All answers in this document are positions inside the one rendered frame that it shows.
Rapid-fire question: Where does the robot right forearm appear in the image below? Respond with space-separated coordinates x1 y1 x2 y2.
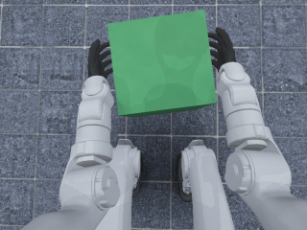
217 61 292 186

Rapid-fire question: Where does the carton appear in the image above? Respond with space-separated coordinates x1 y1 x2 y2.
107 10 217 118

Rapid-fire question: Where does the right robot upper arm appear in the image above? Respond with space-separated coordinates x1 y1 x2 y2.
224 149 307 230

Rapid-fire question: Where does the robot left forearm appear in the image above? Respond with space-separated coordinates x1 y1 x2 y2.
59 76 114 199

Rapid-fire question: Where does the left robot upper arm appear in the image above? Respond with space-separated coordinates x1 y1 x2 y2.
21 164 121 230

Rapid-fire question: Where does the robot left hand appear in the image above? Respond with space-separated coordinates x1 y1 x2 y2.
87 39 113 79

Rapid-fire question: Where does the robot right thigh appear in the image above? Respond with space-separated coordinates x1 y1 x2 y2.
181 145 235 230

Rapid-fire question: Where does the robot right hand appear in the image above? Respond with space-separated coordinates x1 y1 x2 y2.
207 27 236 73

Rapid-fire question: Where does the right robot shin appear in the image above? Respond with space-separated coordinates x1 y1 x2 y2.
182 140 217 193

